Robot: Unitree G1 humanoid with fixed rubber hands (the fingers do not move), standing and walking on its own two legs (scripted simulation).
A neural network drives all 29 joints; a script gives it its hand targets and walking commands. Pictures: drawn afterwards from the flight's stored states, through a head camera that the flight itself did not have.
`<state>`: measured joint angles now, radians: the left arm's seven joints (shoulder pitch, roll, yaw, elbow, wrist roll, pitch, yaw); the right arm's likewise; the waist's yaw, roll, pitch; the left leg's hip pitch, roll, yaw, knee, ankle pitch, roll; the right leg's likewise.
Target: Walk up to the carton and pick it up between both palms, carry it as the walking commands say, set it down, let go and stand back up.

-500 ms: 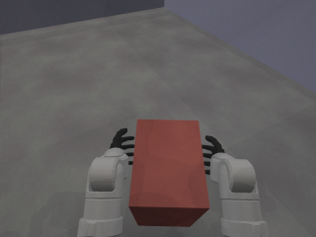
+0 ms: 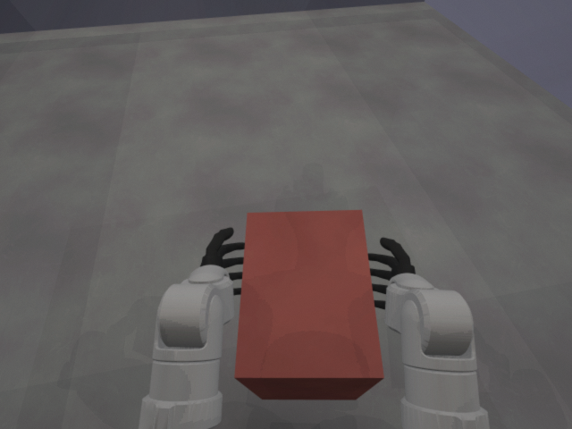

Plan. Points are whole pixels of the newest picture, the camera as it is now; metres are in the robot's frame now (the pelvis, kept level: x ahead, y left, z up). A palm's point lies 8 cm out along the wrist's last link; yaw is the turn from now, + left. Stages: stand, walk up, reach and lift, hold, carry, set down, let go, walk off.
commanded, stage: carry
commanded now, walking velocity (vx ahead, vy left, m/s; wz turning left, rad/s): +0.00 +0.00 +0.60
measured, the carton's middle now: (306, 315) +0.30 -0.01 +0.00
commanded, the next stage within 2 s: none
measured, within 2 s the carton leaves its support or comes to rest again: neither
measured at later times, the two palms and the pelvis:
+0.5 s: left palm (104, 347) +0.21 +0.23 +0.09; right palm (309, 309) +0.27 -0.01 +0.08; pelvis -0.05 +0.03 +0.00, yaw +15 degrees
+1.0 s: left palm out of the picture +0.09 +0.31 +0.08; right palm (213, 357) +0.21 +0.11 +0.07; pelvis -0.11 +0.05 +0.00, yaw +32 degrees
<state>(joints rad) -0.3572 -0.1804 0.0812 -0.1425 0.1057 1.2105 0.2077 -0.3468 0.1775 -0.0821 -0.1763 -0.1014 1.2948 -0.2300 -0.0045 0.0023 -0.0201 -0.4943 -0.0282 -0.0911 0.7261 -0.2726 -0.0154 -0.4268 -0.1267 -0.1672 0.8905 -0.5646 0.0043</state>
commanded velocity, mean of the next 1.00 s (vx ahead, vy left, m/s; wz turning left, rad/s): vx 0.00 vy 0.00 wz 0.60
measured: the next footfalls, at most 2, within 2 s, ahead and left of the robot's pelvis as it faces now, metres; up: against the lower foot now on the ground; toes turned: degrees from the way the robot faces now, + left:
left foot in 0.36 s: +0.04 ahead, +0.17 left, +0.00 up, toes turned +9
left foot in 0.82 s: -0.06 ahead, +0.21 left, +0.00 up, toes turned +25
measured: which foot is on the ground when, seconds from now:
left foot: down 0.00-0.16, up 0.18-0.34, down 0.36-0.60, up 0.62-0.80, down 0.82-1.00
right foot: down 0.00-0.82, up 0.84-1.00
